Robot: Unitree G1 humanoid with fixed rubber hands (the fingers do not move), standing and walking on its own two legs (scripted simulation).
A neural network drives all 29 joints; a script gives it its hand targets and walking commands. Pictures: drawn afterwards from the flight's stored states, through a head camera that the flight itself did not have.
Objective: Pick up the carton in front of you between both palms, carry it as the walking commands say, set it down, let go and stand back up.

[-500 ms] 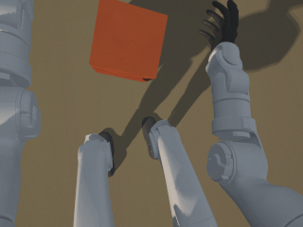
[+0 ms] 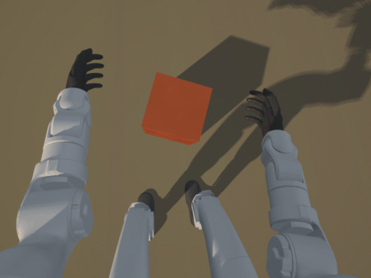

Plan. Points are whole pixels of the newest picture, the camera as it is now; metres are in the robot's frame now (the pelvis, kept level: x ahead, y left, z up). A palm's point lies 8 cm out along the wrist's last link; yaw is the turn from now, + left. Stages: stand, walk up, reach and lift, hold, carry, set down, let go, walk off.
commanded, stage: let go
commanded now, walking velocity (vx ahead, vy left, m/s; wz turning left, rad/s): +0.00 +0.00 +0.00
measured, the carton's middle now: (175, 113) +0.50 -0.08 -0.56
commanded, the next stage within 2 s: stand in 1.18 s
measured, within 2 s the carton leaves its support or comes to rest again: neither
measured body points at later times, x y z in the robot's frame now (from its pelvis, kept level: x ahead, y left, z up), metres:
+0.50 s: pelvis +0.07 -0.03 +0.08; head +0.18 -0.01 +0.52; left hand +0.35 +0.18 -0.02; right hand +0.24 -0.27 +0.00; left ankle +0.04 +0.10 -0.65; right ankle +0.07 -0.13 -0.65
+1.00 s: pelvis +0.07 +0.00 +0.09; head +0.08 -0.01 +0.54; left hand +0.25 +0.23 +0.01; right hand +0.24 -0.25 +0.02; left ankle +0.04 +0.10 -0.65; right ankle +0.07 -0.13 -0.65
